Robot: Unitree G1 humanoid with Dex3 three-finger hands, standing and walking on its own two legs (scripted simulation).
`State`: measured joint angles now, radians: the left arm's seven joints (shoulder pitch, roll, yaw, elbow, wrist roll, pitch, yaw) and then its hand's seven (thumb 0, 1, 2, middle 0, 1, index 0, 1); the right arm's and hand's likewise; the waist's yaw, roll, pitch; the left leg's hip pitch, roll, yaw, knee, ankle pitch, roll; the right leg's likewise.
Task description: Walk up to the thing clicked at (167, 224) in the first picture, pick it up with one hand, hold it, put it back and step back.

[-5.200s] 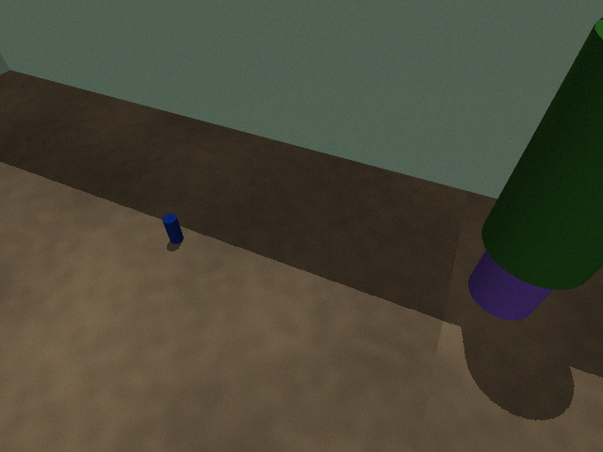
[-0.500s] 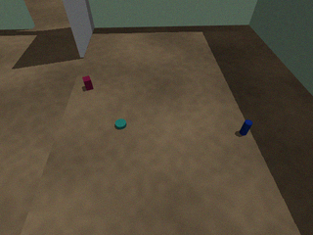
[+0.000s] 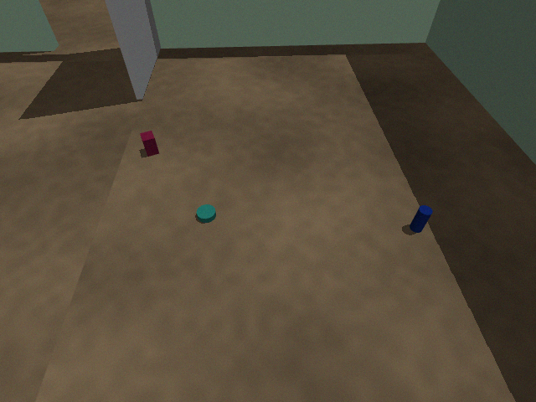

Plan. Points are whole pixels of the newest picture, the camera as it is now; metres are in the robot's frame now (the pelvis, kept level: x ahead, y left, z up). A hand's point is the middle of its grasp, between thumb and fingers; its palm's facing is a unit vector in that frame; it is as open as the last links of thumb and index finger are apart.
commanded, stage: stand
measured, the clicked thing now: (420, 219) +1.01 -0.72 -0.72
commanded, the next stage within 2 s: walk up in 0.82 s
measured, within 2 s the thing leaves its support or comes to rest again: neither
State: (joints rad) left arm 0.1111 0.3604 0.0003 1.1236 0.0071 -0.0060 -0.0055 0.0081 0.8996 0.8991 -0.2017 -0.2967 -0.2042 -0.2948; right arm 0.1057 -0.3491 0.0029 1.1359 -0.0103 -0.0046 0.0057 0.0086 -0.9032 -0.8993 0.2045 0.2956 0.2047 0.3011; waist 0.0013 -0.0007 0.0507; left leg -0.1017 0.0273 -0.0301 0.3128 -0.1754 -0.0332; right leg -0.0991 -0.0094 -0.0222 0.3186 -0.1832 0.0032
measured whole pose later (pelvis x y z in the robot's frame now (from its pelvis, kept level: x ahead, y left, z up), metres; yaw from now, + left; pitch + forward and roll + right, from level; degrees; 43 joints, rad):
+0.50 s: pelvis +0.00 +0.00 +0.00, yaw +0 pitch -2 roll +0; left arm 0.12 0.36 0.00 1.12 0.01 0.00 -0.01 0.01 0.90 0.90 -0.20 -0.30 -0.20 -0.29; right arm 0.12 -0.35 0.00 1.13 -0.01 -0.01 0.00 0.01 -0.90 -0.90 0.20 0.30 0.20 0.30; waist 0.00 0.00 0.05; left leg -0.10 0.02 -0.02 0.31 -0.18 -0.03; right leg -0.10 -0.01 -0.02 0.32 -0.19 0.01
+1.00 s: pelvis +0.03 +0.01 -0.01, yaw +2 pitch -1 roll -1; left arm 0.21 0.39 0.08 1.03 0.04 -0.05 -0.06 0.01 0.90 0.90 -0.20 -0.30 -0.21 -0.30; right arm 0.20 -0.41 -0.08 1.06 -0.04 -0.01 0.05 0.01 -0.90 -0.90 0.21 0.30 0.21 0.30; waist 0.03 0.02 0.02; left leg -0.30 0.03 -0.01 0.72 -0.45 0.03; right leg -0.12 -0.01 -0.04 0.42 -0.29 -0.02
